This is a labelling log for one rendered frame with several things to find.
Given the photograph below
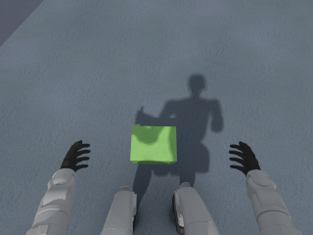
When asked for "robot right hand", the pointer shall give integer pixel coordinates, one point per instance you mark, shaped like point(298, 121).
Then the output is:
point(248, 160)

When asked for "robot left forearm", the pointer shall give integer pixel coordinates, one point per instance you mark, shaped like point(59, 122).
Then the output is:
point(54, 211)

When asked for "robot left hand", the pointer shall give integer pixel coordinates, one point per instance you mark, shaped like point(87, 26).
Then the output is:
point(71, 159)

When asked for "robot right thigh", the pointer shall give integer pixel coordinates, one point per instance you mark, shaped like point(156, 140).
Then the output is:
point(196, 217)

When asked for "robot right forearm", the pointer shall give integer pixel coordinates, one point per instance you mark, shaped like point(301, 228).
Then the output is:
point(269, 209)

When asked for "carton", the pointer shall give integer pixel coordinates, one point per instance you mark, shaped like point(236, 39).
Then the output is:
point(153, 145)

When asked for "robot right foot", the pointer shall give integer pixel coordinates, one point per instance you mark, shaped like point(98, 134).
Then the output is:
point(179, 228)

